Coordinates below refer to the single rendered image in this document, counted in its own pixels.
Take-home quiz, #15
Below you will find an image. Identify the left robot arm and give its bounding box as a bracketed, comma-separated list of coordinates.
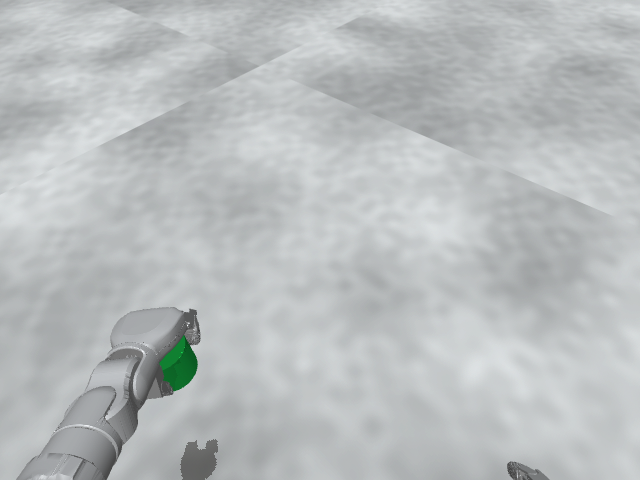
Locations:
[16, 342, 160, 480]

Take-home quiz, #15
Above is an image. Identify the tin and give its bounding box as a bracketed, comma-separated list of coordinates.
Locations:
[159, 336, 198, 391]

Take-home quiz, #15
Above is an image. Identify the left robot hand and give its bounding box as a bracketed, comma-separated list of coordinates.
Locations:
[110, 307, 201, 399]

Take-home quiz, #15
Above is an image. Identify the right robot hand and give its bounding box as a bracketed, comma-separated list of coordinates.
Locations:
[507, 461, 550, 480]

